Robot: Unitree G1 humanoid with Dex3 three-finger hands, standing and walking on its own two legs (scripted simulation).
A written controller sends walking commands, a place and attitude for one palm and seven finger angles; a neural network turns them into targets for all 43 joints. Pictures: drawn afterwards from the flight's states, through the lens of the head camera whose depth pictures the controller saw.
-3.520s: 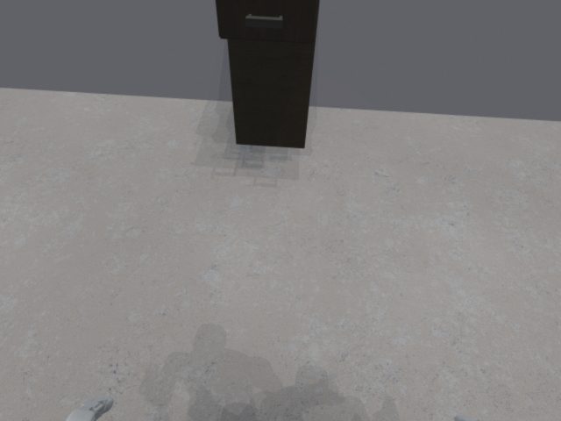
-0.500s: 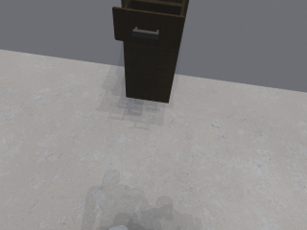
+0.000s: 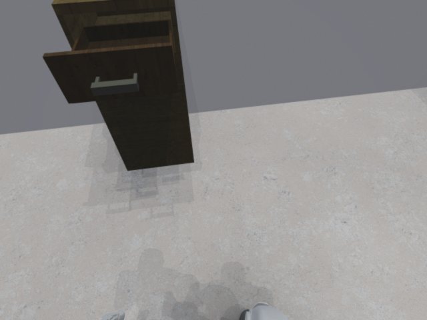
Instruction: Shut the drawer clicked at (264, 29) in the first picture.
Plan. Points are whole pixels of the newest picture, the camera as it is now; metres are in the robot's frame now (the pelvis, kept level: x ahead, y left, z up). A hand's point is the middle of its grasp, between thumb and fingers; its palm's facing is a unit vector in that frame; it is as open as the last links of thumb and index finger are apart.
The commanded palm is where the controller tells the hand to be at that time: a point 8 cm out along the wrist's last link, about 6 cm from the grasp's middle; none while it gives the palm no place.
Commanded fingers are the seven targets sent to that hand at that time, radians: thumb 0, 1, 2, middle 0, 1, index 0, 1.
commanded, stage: walk to a spot facing it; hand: left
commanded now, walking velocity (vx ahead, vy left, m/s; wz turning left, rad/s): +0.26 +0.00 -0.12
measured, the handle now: (116, 82) +0.73 +0.30 +0.04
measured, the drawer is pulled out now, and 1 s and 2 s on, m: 0.28 0.28 0.28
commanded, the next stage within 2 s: turn to face it in 0.02 s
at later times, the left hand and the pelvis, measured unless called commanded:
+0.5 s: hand out of the picture +0.14 +0.15 -0.18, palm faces +0.15 -0.98 -0.13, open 7.3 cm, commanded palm none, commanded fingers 0.00 0.90 0.90 -0.20 -0.30 -0.20 -0.30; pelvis +0.15 -0.01 +0.01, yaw +4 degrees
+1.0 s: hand (149, 300) +0.19 +0.15 -0.15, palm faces +0.23 -0.95 -0.22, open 7.4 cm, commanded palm none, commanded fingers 0.00 0.90 0.90 -0.20 -0.30 -0.20 -0.30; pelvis +0.22 -0.02 +0.02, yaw +7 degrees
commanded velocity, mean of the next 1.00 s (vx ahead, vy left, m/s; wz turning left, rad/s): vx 0.19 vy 0.02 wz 0.14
